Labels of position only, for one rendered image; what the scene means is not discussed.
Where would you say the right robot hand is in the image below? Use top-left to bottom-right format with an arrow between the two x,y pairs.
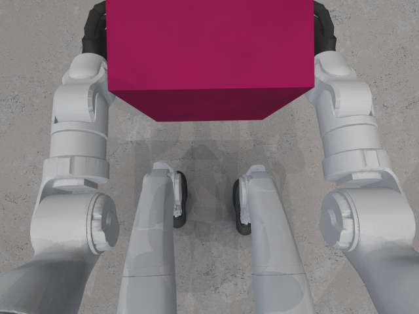
314,1 -> 337,57

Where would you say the left robot hand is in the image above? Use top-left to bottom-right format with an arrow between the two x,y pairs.
82,1 -> 107,61

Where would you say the robot right foot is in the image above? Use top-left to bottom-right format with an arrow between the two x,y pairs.
233,179 -> 251,236

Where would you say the carton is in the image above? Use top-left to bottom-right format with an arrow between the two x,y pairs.
105,0 -> 314,122

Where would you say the right robot forearm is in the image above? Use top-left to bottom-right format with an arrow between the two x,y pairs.
304,51 -> 416,235

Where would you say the right robot upper arm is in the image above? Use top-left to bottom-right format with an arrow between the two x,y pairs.
319,187 -> 419,314

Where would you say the left robot forearm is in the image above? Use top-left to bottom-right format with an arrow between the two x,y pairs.
30,53 -> 116,250

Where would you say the left robot upper arm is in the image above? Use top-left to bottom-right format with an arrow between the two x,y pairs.
0,192 -> 120,314

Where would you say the robot foot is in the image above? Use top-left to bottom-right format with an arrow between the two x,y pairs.
173,171 -> 187,228
233,179 -> 251,236

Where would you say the robot left foot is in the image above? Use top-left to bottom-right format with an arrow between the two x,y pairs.
173,171 -> 187,228

